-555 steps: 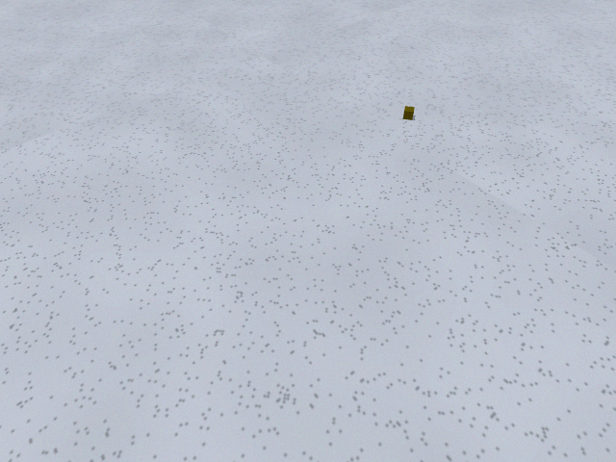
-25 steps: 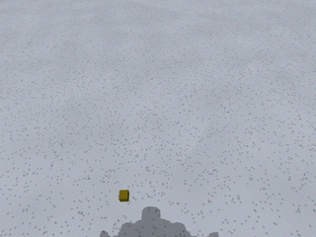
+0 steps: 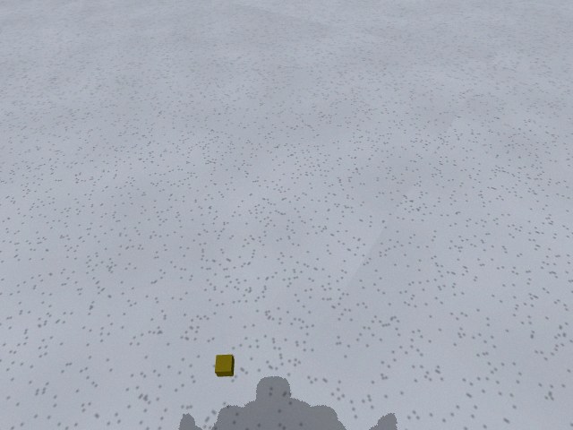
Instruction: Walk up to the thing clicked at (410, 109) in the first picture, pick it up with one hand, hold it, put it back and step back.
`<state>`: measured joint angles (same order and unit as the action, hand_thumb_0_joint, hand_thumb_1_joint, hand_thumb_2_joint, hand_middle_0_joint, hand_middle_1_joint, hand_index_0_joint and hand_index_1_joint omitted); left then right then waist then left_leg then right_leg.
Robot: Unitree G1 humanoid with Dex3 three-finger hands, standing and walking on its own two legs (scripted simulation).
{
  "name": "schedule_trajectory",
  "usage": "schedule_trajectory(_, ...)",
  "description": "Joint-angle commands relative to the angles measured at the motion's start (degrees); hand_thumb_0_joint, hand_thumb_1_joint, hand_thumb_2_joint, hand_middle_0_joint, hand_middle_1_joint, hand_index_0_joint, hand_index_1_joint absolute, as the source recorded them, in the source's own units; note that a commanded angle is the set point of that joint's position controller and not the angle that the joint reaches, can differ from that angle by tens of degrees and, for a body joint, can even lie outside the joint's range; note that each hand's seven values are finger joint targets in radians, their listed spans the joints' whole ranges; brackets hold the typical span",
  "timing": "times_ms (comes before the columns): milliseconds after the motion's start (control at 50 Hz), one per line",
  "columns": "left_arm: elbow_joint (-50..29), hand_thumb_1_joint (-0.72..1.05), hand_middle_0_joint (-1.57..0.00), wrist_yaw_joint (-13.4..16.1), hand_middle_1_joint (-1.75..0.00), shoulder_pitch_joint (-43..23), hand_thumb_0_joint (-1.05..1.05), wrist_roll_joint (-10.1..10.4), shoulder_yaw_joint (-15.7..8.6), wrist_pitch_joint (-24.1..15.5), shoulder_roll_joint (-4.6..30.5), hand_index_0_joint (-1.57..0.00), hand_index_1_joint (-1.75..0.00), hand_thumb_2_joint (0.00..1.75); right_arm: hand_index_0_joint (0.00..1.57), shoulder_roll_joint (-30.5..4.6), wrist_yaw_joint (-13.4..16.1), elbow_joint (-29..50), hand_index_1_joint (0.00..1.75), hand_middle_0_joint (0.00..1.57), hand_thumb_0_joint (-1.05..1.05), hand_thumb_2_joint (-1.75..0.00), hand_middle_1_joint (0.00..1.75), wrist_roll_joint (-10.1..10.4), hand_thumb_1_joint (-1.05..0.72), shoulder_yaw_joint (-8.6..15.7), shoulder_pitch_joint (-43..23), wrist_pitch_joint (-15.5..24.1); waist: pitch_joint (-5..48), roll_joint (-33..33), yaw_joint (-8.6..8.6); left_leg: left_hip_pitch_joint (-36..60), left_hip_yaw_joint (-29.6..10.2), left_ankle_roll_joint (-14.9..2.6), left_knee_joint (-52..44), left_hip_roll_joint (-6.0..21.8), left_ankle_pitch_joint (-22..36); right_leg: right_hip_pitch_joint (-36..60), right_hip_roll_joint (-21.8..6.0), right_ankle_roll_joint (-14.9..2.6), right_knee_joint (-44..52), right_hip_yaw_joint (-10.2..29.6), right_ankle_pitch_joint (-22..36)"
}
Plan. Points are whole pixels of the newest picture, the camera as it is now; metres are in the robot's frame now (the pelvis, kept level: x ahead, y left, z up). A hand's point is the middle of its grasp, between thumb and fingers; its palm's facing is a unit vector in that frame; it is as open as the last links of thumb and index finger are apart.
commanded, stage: walk up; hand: left
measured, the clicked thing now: (224, 365) +0.44 +0.26 -0.74
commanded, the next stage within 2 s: stand in 1.50 s
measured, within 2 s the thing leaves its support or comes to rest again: neither
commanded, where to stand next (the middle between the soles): +0.05 +0.02 m, yaw +0 degrees
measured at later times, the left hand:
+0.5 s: hand out of the picture +0.07 +0.27 -0.15, palm faces +0.02 -0.94 -0.35, open 7.4 cm
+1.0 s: hand out of the picture +0.06 +0.26 -0.15, palm faces +0.00 -0.94 -0.35, open 7.4 cm
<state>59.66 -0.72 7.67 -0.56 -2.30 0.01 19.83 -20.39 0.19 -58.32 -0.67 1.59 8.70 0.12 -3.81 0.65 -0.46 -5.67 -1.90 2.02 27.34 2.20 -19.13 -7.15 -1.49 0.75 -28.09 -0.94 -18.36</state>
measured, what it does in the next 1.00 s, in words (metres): stands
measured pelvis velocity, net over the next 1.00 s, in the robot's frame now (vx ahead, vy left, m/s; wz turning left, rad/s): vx -0.01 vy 0.00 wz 0.02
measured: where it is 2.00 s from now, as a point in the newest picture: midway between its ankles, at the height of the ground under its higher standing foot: outside the picture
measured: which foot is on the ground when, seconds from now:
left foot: down 0.00-1.00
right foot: down 0.00-1.00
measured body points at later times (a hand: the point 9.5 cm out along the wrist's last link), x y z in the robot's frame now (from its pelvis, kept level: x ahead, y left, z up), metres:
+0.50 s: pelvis -0.01 +0.01 +0.00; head +0.00 +0.01 +0.45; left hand +0.07 +0.32 -0.13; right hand +0.07 -0.30 -0.13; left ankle -0.05 +0.15 -0.74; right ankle -0.03 -0.13 -0.74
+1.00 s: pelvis -0.01 +0.00 +0.00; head +0.01 +0.00 +0.45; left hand +0.06 +0.31 -0.13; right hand +0.07 -0.30 -0.13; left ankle -0.03 +0.13 -0.73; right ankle -0.01 -0.12 -0.74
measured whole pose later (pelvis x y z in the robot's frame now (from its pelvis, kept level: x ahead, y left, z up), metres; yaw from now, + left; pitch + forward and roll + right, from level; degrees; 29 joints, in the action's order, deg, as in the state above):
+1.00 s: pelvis -0.01 +0.00 +0.00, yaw +1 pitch -4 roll +0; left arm 58.2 -0.7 8.7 -0.8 -1.6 -0.9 20.2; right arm -20.8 0.2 -57.3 -0.2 1.7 9.2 -0.5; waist -6.5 1.0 -0.3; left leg -8.4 -0.9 -0.2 31.3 1.0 -20.9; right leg -9.3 -1.0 0.1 -29.3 -1.4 -15.9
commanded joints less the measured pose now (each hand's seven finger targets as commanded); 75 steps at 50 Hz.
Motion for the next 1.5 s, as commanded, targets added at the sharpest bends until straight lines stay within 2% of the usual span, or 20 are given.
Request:
schedule_trajectory(0,-4.52,0.9,-0.2,1.2,-0.3,-1.5,0.0,0.39,-2.84,-0.95,13.91,-0.2,-0.3,0.9,0.2,-11.59,0.66,4.33,0.3,0.2,0.0,-0.9,0.3,-0.05,-0.9,2.49,-0.46,1.33,5.28,-2.74,0.12,-3.02,0.4,-4.41,-0.3,1.85,23.19,5.36,-5.4,-5.72,1.89,4.63,25.83)
schedule_trajectory(140,-5.36,0.9,-0.2,1.12,-0.3,-2.35,0.0,0.4,-2.51,-0.88,12.65,-0.2,-0.3,0.9,0.2,-12.97,0.7,4.69,0.3,0.2,0.0,-0.9,0.3,0.13,-0.9,2.97,-0.21,1.33,4.88,0.64,0.14,0.67,-2.53,-6.32,-1.22,4.29,29.33,1.44,-3.0,-4.07,-1.44,1.62,23.63)
schedule_trajectory(320,-5.83,0.9,-0.2,0.92,-0.3,-2.23,0.0,0.12,-3.13,-1.11,15.32,-0.2,-0.3,0.9,0.2,-11.17,0.31,5.84,0.3,0.2,0.0,-0.9,0.3,0.04,-0.9,2.36,-1.92,1.23,3.82,-3.14,-0.27,-4.9,0.63,-4.23,1.95,-0.14,13.59,3.46,-7.77,-7.63,3.73,7.64,17.17)
schedule_trajectory(480,-6.09,0.9,-0.2,0.58,-0.3,-2.61,0.0,0.14,-2.36,-0.99,11.63,-0.2,-0.3,0.9,0.2,-15.34,0.39,5.49,0.3,0.2,0.0,-0.9,0.3,0.09,-0.9,3.56,-0.63,1.83,2.36,4.26,-0.2,0.98,-9.43,-10.5,-4.43,8.89,24.83,-3.46,-0.68,-2.86,-1.81,-0.27,9.37)
schedule_trajectory(580,-5.17,0.9,-0.2,0.7,-0.3,1.59,0.0,0.14,-3.63,-1.54,16.5,-0.2,-0.3,0.9,0.2,-10.74,0.38,7.0,0.3,0.2,0.0,-0.9,0.3,0.28,-0.9,2.17,-2.54,1.23,3.81,-2.92,-1.82,-9.92,2.28,-3.38,7.63,-2.52,7.98,6.85,-10.75,-9.66,6.3,11.94,16.11)
schedule_trajectory(640,-6.69,0.9,-0.2,0.7,-0.3,-0.44,0.0,-0.74,-3.48,-1.52,16.95,-0.2,-0.3,0.9,0.2,-10.26,0.19,6.37,0.3,0.2,0.0,-0.9,0.3,-0.1,-0.9,2.26,-0.66,1.16,1.24,-9.11,-0.54,-10.1,1.99,-3.79,8.59,-2.6,-12.99,1.49,-15.48,-13.53,7.88,14.56,16.82)
schedule_trajectory(680,-7.65,0.9,-0.2,0.52,-0.3,-3.62,0.0,-0.57,-3.06,-1.16,15.84,-0.2,-0.3,0.9,0.2,-10.43,-0.15,4.86,0.3,0.2,0.0,-0.9,0.3,-0.25,-0.9,2.5,2.9,1.94,0.92,-8.65,2.0,-3.05,1.16,-4.42,-1.59,-1.41,0.18,-3.44,-10.92,-9.6,4.48,8.49,15.14)
schedule_trajectory(720,-8.71,0.9,-0.2,0.54,-0.3,-6.17,0.0,0.41,-2.07,-0.99,11.85,-0.2,-0.3,0.9,0.2,-14.09,0.1,3.33,0.3,0.2,0.0,-0.9,0.3,-0.67,-0.9,3.74,5.96,2.56,2.2,-1.45,2.67,3.98,-12.08,-7.75,-9.07,8.16,22.95,-9.93,-1.53,-2.21,-6.94,0.31,13.49)
schedule_trajectory(760,-7.57,0.9,-0.2,0.73,-0.3,-4.05,0.0,0.52,-2.32,-0.26,11.81,-0.2,-0.3,0.9,0.2,-16.87,0.19,4.28,0.3,0.2,0.0,-0.9,0.3,-0.62,-0.9,4.17,4.14,3.02,1.35,2.97,1.57,1.63,-20.22,-16.58,-10.14,16.43,26.64,-10.67,1.06,-1.57,-13.56,0.94,-12.59)
schedule_trajectory(780,-7.46,0.9,-0.2,0.8,-0.3,-2.77,0.0,0.8,-2.27,-0.44,11.46,-0.2,-0.3,0.9,0.2,-17.22,0.19,4.4,0.3,0.2,0.0,-0.9,0.3,-0.96,-0.9,4.3,2.6,2.92,-0.33,5.24,0.58,0.68,-18.95,-17.05,-10.33,16.71,26.79,-10.72,-0.27,-2.11,-12.33,1.88,-14.15)
schedule_trajectory(820,-6.41,0.9,-0.2,0.61,-0.3,0.29,0.0,0.75,-1.9,-1.37,10.93,-0.2,-0.3,0.9,0.2,-15.11,0.25,5.84,0.3,0.2,0.0,-0.9,0.3,-0.82,-0.9,3.61,-1.85,2.48,1.21,8.26,-1.58,3.07,-9.59,-12.22,-6.47,10.69,29.53,-7.54,-0.84,-2.79,-2.5,1.04,-6.83)
schedule_trajectory(860,-4.62,0.9,-0.2,0.79,-0.3,3.07,0.0,0.61,-2.17,-2.13,12.24,-0.2,-0.3,0.9,0.2,-12.99,0.53,6.58,0.3,0.2,0.0,-0.9,0.3,0.17,-0.9,3.01,-3.27,2.16,5.4,5.99,-2.03,0.81,-2.19,-6.32,0.84,4.63,33.43,2.26,-2.98,-3.21,5.18,3.69,20.12)
schedule_trajectory(900,-3.62,0.9,-0.2,1.5,-0.3,5.42,0.0,0.33,-2.84,-2.43,15.02,-0.2,-0.3,0.9,0.2,-10.86,0.64,6.96,0.3,0.2,0.0,-0.9,0.3,1.11,-0.9,2.27,-2.97,1.52,9.14,0.52,-2.24,-6.76,0.71,-3.11,6.18,-0.06,21.74,11.37,-9.27,-7.03,6.01,10.94,32.21)
schedule_trajectory(940,-5.34,0.9,-0.2,1.29,-0.3,-0.88,0.0,-0.31,-2.5,-2.34,17.26,-0.2,-0.3,0.9,0.2,-9.08,0.48,5.61,0.3,0.2,0.0,-0.9,0.3,0.76,-0.9,2.05,0.0,0.55,5.4,-5.09,0.43,-4.13,2.07,-2.84,5.46,-2.36,-5.02,0.49,-15.66,-12.15,9.04,15.53,18.95)
schedule_trajectory(960,-6.13,0.9,-0.2,1.08,-0.3,-3.88,0.0,-0.47,-2.39,-1.87,16.52,-0.2,-0.3,0.9,0.2,-9.32,0.37,4.44,0.3,0.2,0.0,-0.9,0.3,0.22,-0.9,2.29,1.64,0.61,3.05,-7.18,1.51,-1.95,0.86,-3.35,3.23,-1.73,-5.94,-3.78,-14.77,-11.61,9.33,15.25,12.42)
schedule_trajectory(1020,-6.12,0.9,-0.2,0.88,-0.3,-5.32,0.0,0.07,-1.54,-1.43,12.74,-0.2,-0.3,0.9,0.2,-12.0,-0.04,2.71,0.3,0.2,0.0,-0.9,0.3,-0.21,-0.9,2.84,1.43,1.65,1.12,-5.26,1.59,0.9,-5.71,-4.89,-7.83,3.82,12.66,-6.94,-5.52,-4.08,5.35,5.44,11.61)
schedule_trajectory(1060,-4.44,0.9,-0.2,0.71,-0.3,-2.9,0.0,0.24,-1.55,-1.35,11.93,-0.2,-0.3,0.9,0.2,-13.46,0.02,3.07,0.3,0.2,0.0,-0.9,0.3,0.02,-0.9,2.78,-1.14,2.28,3.08,-3.27,-0.34,-0.64,-9.09,-6.97,-8.98,7.38,16.35,-2.39,-2.47,-2.22,4.29,2.95,10.16)
schedule_trajectory(1140,-2.79,0.9,-0.2,0.9,-0.3,-2.52,0.0,0.39,-1.55,-1.96,12.53,-0.2,-0.3,0.9,0.2,-11.99,0.2,2.51,0.3,0.2,0.0,-0.9,0.3,0.13,-0.9,2.01,-2.53,2.21,5.18,-0.91,-0.16,0.09,-2.78,-4.36,-6.84,3.63,21.46,3.03,-4.84,-3.36,6.48,4.93,20.48)
schedule_trajectory(1360,-0.63,0.9,-0.2,0.8,-0.3,-3.83,0.0,0.15,-0.95,-1.68,12.21,-0.2,-0.3,0.9,0.2,-11.88,0.26,0.7,0.3,0.2,0.0,-0.9,0.3,0.03,-0.9,1.72,-4.2,2.0,2.33,0.74,-0.22,-2.43,-3.85,-4.46,-11.23,4.11,13.87,2.84,-4.3,-2.54,8.94,4.43,15.34)
schedule_trajectory(1480,0.14,0.9,-0.2,0.98,-0.3,-4.81,0.0,0.08,-0.58,-2.02,11.98,-0.2,-0.3,0.9,0.2,-11.45,0.31,0.04,0.3,0.2,0.0,-0.9,0.3,0.3,-0.9,1.46,-5.22,2.06,3.09,-0.51,0.21,-0.18,-3.24,-3.56,-11.18,5.06,20.34,2.07,-5.97,-2.21,10.11,5.01,20.38)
